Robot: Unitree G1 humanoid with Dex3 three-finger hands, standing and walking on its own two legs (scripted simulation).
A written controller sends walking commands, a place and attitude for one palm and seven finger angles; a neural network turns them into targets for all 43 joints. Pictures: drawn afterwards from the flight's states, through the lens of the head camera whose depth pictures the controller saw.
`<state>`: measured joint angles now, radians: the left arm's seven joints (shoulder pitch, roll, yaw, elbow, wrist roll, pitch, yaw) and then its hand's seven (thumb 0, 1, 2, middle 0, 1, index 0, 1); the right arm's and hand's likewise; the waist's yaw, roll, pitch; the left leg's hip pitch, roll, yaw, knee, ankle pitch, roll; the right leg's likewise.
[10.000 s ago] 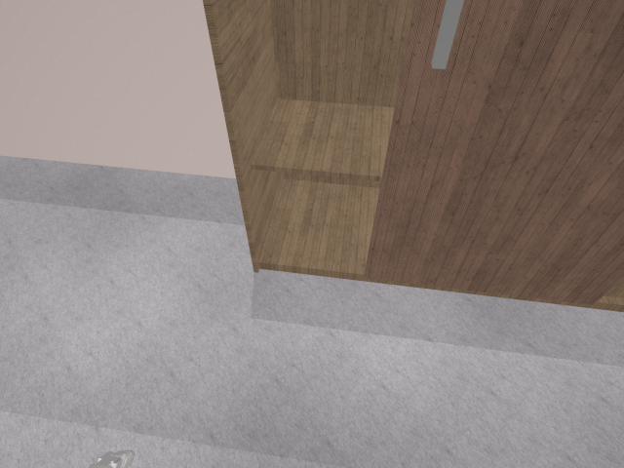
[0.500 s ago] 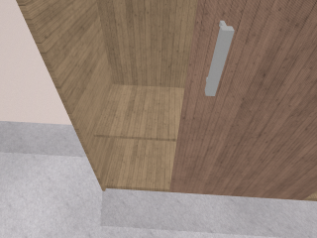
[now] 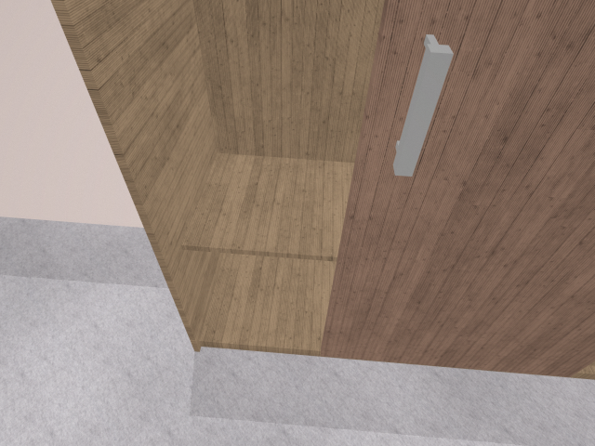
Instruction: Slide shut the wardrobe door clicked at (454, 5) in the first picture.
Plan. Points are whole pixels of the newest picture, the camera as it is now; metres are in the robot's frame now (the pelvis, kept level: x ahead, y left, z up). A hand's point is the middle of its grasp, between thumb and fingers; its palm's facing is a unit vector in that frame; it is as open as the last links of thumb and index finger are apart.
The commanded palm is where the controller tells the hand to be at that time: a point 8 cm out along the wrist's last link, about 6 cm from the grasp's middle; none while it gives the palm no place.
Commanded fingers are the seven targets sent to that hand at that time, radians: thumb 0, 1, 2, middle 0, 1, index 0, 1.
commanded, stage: look again from close up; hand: right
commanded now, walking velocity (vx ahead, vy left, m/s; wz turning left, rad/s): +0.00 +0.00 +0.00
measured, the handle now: (415, 109) +0.52 -0.12 +0.22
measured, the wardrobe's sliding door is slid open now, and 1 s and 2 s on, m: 0.42 0.42 0.42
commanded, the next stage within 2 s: raise the hand with hooked fingers in 0.90 s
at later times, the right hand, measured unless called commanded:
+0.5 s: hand out of the picture +0.00 -0.15 -0.17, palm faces +0.05 +0.98 -0.17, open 7.4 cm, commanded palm none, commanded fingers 0.00 -0.90 -0.90 0.20 0.30 0.20 0.30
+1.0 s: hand out of the picture +0.01 -0.15 -0.17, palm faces +0.04 +0.98 -0.18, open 7.3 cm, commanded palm +0.12 -0.20 -0.07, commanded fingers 0.00 -0.88 -0.89 0.20 0.31 0.20 0.31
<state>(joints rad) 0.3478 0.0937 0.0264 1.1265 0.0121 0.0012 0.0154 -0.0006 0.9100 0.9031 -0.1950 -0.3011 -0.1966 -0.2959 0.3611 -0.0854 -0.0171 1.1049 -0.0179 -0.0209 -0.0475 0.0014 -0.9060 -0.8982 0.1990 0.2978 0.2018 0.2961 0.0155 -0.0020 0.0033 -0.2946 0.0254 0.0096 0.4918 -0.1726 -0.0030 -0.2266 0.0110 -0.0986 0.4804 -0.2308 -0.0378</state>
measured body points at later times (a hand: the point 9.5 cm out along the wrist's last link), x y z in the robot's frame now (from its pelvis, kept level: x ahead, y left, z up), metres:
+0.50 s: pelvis +0.01 +0.00 +0.00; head +0.02 +0.01 +0.45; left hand -0.01 +0.21 -0.16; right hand +0.00 -0.20 -0.16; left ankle +0.06 +0.12 -0.74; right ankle +0.02 -0.09 -0.74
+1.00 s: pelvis +0.03 +0.01 +0.00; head +0.03 +0.02 +0.45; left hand +0.00 +0.21 -0.16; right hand +0.01 -0.20 -0.15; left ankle +0.06 +0.12 -0.74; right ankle +0.02 -0.09 -0.74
